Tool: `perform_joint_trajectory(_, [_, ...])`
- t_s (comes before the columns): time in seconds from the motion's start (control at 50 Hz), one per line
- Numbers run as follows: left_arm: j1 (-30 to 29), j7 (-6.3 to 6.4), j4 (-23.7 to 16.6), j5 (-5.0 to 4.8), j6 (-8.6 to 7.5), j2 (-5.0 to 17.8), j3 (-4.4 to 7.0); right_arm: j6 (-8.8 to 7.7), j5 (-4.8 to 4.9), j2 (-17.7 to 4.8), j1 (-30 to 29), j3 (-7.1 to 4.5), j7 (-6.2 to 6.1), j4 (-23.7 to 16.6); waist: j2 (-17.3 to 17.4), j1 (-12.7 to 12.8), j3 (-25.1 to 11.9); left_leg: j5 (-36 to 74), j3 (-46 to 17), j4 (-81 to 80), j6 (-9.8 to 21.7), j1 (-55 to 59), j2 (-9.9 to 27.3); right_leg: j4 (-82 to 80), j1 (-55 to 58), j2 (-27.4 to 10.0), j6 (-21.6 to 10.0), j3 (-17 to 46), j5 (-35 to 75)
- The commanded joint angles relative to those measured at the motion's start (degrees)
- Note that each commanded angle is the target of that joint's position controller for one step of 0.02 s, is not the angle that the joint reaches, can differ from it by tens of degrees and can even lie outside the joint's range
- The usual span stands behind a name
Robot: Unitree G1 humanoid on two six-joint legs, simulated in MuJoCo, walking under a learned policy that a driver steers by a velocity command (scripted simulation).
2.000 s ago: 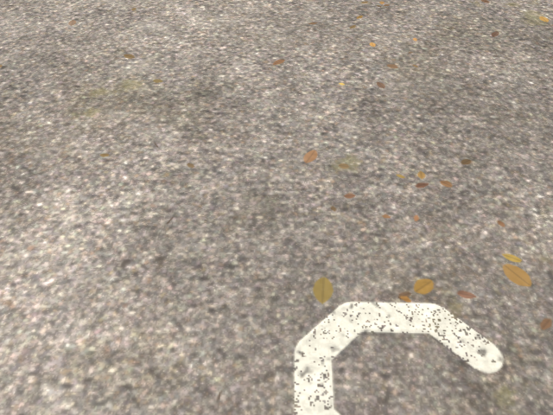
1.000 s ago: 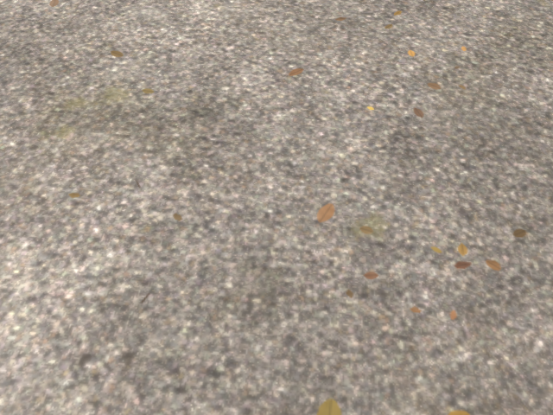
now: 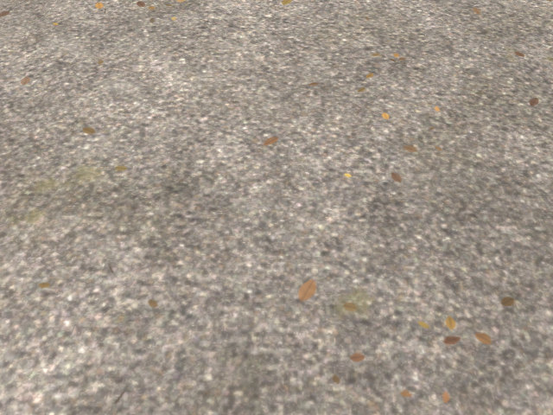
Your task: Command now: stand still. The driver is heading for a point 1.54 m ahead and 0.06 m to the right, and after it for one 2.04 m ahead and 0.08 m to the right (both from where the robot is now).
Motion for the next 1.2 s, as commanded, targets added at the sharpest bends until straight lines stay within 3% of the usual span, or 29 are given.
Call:
perform_joint_trajectory(0.02, [3.83, 0.12, -0.21, -0.01, -0.14, 4.22, 0.50, -0.17, -0.02, -3.76, 4.59, -0.39, -0.15, 0.02, -0.43, 0.01, 2.73, 6.11, -6.33, -3.81, 0.86, -2.75, 6.44, -3.48, -0.85, -6.96, -1.23, 6.89, 8.86])
perform_joint_trajectory(0.78, [7.29, 0.03, 1.32, -0.06, 0.00, 2.44, -0.09, -0.73, -0.03, -1.74, 8.27, 0.18, -0.20, 0.96, -0.09, 0.25, 3.85, 5.39, -6.88, -4.16, 1.31, -3.90, 6.43, -2.89, -2.16, -6.58, -0.67, 6.53, 6.08])
perform_joint_trajectory(0.8, [7.69, 0.02, 1.48, 0.01, 0.05, 2.19, -0.15, -0.71, -0.09, -1.61, 8.79, 0.20, -0.17, 1.10, 0.00, 0.15, 2.73, 1.39, -6.84, -4.70, 1.44, -3.45, 6.00, -3.03, -1.81, -6.03, -0.73, 6.24, 2.66])
perform_joint_trajectory(0.86, [6.92, -0.33, 0.22, 0.44, 0.45, 3.20, 0.65, 0.03, -0.14, -4.89, 10.09, -1.39, 0.03, 0.70, 3.59, -0.72, 5.16, -22.34, -10.20, -6.22, 4.38, -5.19, 5.92, 3.70, -7.89, -1.40, -2.02, 2.53, -15.87])
perform_joint_trajectory(0.9, [3.58, -1.19, -2.22, 1.52, 0.37, 1.68, 0.60, 0.50, -0.16, -6.82, 14.26, -2.52, 0.22, 1.24, 7.39, -2.83, 9.92, -36.48, -20.29, -12.60, 8.83, -4.63, 13.20, 13.50, -17.82, 0.70, -2.05, -1.46, -18.50])
perform_joint_trajectory(0.92, [1.61, -1.63, -3.69, 2.20, -0.01, 0.95, 0.47, 0.43, -0.23, -7.35, 15.15, -3.01, 0.27, 1.44, 8.46, -3.39, 11.73, -37.41, -25.07, -15.16, 11.18, -5.38, 17.51, 18.82, -20.09, -1.03, -2.05, -2.45, -15.12])
perform_joint_trajectory(0.96, [-1.08, -2.38, -6.05, 1.98, -1.03, 2.49, 1.15, -0.33, -1.03, -7.35, 14.79, -3.40, 0.50, 1.01, 5.94, -3.05, 11.70, -30.72, -27.48, -17.09, 13.13, -3.53, 20.14, 26.18, -25.25, -3.68, -2.18, -0.34, -15.16])
perform_joint_trajectory(1.0, [-0.82, -3.11, -7.25, 1.52, -2.08, 3.06, 1.70, -1.39, -1.00, -7.91, 12.58, -3.70, 0.67, 0.04, 4.27, -1.25, 9.64, -23.95, -23.75, -15.75, 12.09, -1.60, 18.97, 25.08, -25.49, -5.13, -2.16, 0.71, -13.82])
perform_joint_trajectory(1.06, [-0.19, -3.54, -8.19, 0.71, -2.82, 2.62, 2.22, -2.51, -0.49, -8.02, 9.69, -3.88, 0.82, -1.13, 4.96, 0.44, 7.64, -16.08, -15.76, -12.86, 9.74, -5.40, 14.58, 16.46, -15.42, -3.11, -1.92, -2.09, -10.02])
perform_joint_trajectory(1.1, [6.25, -3.45, -6.20, 0.40, -2.91, 1.89, 2.61, -2.68, 0.00, -8.34, 7.78, -4.08, 1.09, -1.64, 3.79, 3.51, 6.71, -15.79, -11.03, -7.22, 8.71, -13.47, 11.44, 8.57, -1.20, 0.04, -1.87, -5.51, -4.44])
perform_joint_trajectory(1.12, [11.54, -3.14, -4.44, 0.51, -3.06, 2.83, 3.22, -2.91, -0.28, -7.64, 7.71, -3.90, 1.27, -1.90, 1.84, 5.40, 5.25, -14.63, -8.76, -1.30, 7.87, -17.96, 9.20, 6.24, 7.07, 0.86, -1.94, -5.00, -5.99])
perform_joint_trajectory(1.14, [18.58, -2.49, -2.90, 1.20, -3.60, 6.34, 4.38, -3.45, -0.67, -4.83, 6.03, -3.04, 1.72, -3.08, -6.75, 8.65, 3.50, -10.18, -2.71, 13.98, 5.76, -23.65, 4.47, -1.34, 14.47, -7.31, -3.12, 6.64, -13.24])
perform_joint_trajectory(1.16, [26.22, -2.04, -1.84, 1.03, -3.39, 13.32, 5.99, -3.86, -0.39, -1.08, 6.12, -2.13, 2.42, -6.08, -20.76, 9.68, 0.26, -17.09, 3.22, 33.52, 3.38, -35.28, -2.57, -13.70, 19.98, -22.10, -9.25, 34.28, -31.36])
perform_joint_trajectory(1.18, [22.59, -1.78, -1.79, 1.10, -2.58, 11.26, 5.46, -3.60, -2.11, -5.44, 3.59, -3.17, 3.03, -7.16, -13.11, 6.70, 4.19, -17.22, -2.70, 44.20, 4.48, -37.80, 0.51, -15.91, 12.85, -24.14, -11.88, 40.63, -37.30])
perform_joint_trajectory(1.2, [15.16, -2.03, -4.34, 1.06, -2.73, 9.59, 4.87, -3.66, -2.15, -5.29, 0.72, -3.26, 3.68, -8.25, -6.07, 3.65, 7.77, -10.79, -4.66, 46.61, 4.97, -39.01, 3.40, -15.15, 7.61, -22.64, -11.17, 34.90, -33.44])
